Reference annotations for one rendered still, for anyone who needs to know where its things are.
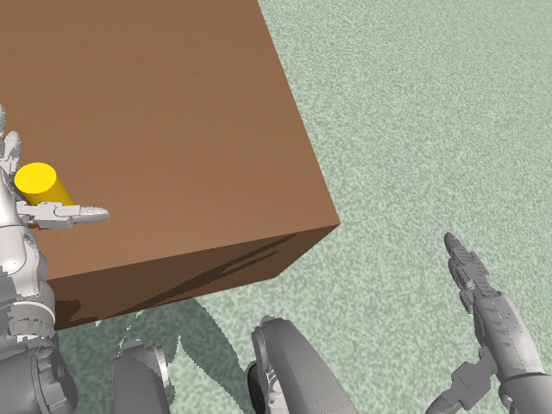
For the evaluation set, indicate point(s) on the right robot hand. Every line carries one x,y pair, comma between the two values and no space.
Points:
507,348

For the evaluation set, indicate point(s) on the left robot hand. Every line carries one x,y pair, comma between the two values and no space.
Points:
14,210

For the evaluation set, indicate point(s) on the right robot arm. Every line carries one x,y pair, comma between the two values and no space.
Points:
527,393

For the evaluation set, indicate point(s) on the right robot foot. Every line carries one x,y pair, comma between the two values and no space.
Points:
255,392

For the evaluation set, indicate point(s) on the left robot arm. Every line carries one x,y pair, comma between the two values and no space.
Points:
34,378

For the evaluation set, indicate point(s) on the can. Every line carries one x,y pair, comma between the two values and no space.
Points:
39,182

